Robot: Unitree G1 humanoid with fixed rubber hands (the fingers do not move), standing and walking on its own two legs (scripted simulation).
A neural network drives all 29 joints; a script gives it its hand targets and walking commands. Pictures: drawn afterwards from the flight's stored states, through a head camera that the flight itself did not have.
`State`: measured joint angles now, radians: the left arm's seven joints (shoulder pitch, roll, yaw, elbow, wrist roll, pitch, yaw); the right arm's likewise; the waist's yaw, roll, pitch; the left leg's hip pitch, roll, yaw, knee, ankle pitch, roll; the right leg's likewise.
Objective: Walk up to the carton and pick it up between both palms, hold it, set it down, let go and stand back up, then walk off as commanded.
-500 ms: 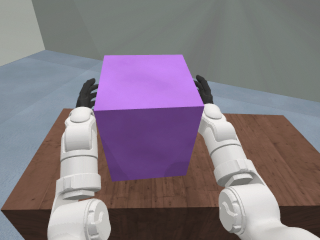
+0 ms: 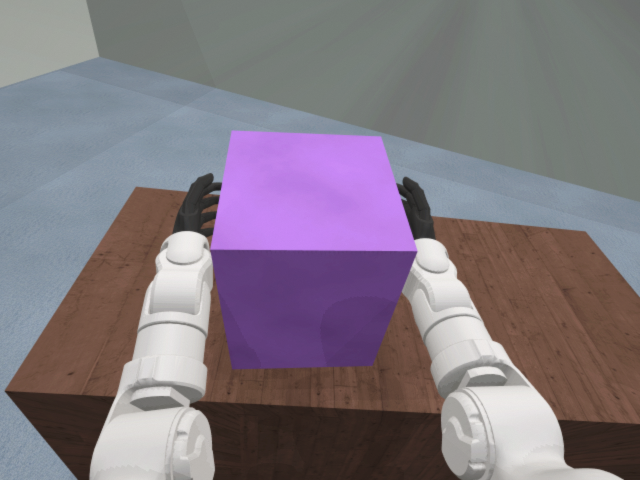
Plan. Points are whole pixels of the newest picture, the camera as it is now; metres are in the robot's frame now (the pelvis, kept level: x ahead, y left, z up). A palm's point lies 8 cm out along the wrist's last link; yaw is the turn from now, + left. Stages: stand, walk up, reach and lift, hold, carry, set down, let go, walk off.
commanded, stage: set down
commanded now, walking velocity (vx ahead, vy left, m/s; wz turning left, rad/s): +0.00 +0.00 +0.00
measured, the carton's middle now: (305, 254) +0.39 +0.03 +0.11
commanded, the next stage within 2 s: none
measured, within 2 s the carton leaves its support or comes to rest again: neither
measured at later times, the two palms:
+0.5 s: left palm (190, 254) +0.38 +0.18 +0.11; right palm (403, 245) +0.40 -0.11 +0.13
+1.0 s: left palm (196, 266) +0.39 +0.18 +0.07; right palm (397, 255) +0.42 -0.11 +0.10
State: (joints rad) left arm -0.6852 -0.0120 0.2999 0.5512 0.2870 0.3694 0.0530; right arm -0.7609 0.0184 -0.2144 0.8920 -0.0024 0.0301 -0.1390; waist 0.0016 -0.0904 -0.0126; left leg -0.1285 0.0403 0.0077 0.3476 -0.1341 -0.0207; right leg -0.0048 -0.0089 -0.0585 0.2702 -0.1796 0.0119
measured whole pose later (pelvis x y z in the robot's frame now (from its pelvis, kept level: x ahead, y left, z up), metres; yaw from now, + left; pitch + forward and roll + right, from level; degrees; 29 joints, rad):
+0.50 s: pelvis +0.01 -0.01 +0.00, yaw +0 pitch -2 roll -1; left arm -0.67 -0.01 0.38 0.73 0.29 0.20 0.03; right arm -0.76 0.06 -0.30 0.99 -0.14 -0.04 -0.15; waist 0.05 -0.08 -0.04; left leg -0.15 0.05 0.00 0.31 -0.12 -0.04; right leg -0.04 0.00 -0.06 0.26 -0.19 0.00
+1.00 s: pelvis +0.02 -0.01 +0.00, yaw -1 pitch +3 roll -1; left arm -0.69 -0.02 0.43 0.85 0.30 0.08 0.03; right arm -0.76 0.08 -0.41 1.03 -0.25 -0.13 -0.12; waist 0.08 -0.07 -0.06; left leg -0.23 0.06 0.03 0.31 -0.12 -0.04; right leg -0.13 0.01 -0.04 0.26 -0.18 -0.01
